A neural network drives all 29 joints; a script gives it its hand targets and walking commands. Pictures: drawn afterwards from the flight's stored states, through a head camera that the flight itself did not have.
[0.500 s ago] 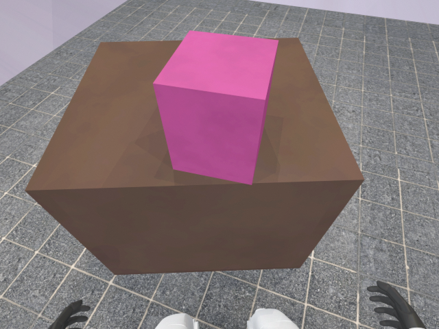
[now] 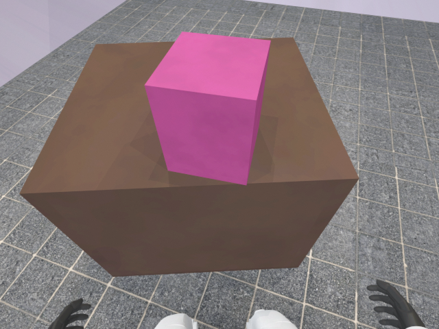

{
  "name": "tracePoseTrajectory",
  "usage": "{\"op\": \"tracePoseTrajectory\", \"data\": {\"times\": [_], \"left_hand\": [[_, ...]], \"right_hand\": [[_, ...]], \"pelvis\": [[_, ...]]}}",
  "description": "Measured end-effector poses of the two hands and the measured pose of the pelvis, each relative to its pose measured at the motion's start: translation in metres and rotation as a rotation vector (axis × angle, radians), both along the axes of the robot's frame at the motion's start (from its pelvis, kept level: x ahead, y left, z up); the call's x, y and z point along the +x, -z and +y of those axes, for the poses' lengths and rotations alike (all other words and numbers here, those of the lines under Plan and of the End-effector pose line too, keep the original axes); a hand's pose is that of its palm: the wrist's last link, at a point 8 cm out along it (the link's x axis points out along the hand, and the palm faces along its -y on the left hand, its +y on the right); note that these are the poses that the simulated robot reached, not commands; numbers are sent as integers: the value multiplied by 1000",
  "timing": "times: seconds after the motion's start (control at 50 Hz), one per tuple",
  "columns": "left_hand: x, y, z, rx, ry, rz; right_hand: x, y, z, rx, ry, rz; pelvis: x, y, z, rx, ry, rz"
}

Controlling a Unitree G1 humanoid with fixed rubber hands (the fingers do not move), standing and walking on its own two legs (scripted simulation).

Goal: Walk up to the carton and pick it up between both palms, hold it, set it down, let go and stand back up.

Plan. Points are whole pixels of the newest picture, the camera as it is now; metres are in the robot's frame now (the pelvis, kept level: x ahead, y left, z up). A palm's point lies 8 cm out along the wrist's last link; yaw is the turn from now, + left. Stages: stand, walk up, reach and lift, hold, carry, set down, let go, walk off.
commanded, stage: walk up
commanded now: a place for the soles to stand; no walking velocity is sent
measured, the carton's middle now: (215, 110) +0.55 +0.02 +0.07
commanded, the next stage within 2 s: none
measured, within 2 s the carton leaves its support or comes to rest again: neither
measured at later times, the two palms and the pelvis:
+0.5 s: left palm out of the picture +0.11 +0.31 -0.08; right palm out of the picture +0.13 -0.31 -0.06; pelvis +0.00 +0.00 +0.00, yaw -1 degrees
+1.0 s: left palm out of the picture +0.12 +0.30 -0.08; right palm out of the picture +0.12 -0.32 -0.07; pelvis +0.00 +0.00 +0.00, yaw -1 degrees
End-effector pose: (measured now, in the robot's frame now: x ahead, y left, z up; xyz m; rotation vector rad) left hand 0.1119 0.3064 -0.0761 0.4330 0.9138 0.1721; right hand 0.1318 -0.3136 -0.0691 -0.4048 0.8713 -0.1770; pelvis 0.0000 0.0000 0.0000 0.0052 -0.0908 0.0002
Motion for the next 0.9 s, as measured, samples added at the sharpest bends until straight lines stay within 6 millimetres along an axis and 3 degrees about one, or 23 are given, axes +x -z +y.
{"op": "tracePoseTrajectory", "data": {"times": [0.14,0.28,0.46,0.9], "left_hand": [[-2,4,7,-8,-8,18],[1,3,-2,-5,2,8],[0,3,4,-7,0,17],[4,2,-7,-5,14,12]], "right_hand": [[-2,-3,6,-9,0,-8],[-3,-1,-2,-4,5,-5],[-6,-4,3,-9,9,-8],[-9,-2,-8,-4,18,-4]], "pelvis": [[0,0,7,-10,2,-5],[0,0,-1,-1,6,-2],[-1,0,5,-8,9,-4],[0,0,-5,3,17,0]]}}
